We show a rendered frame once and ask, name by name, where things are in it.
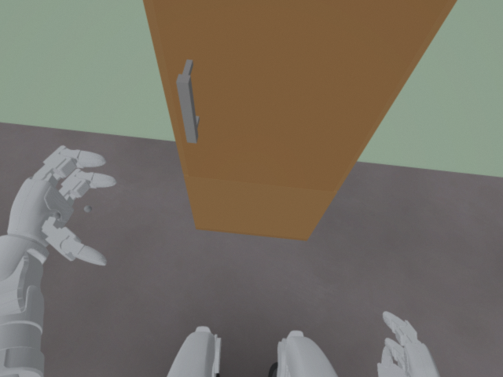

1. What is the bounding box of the cupboard door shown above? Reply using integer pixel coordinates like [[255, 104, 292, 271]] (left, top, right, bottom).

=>
[[152, 0, 448, 192]]

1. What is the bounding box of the left robot thigh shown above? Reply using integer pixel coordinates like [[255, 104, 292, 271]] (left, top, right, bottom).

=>
[[167, 331, 221, 377]]

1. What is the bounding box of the left robot forearm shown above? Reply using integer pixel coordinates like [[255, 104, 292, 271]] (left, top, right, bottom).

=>
[[0, 234, 49, 377]]

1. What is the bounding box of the right robot hand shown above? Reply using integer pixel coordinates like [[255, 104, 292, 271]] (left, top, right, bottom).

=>
[[377, 311, 440, 377]]

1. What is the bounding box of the right robot thigh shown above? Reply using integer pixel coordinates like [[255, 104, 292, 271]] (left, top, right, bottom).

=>
[[277, 336, 338, 377]]

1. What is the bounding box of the robot thigh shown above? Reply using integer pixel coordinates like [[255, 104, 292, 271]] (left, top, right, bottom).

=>
[[167, 331, 221, 377], [277, 336, 338, 377]]

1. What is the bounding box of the handle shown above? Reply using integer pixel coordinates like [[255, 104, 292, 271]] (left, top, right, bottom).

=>
[[176, 60, 200, 143]]

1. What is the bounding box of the left robot hand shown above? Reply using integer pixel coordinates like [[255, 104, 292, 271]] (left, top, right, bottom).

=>
[[7, 145, 116, 265]]

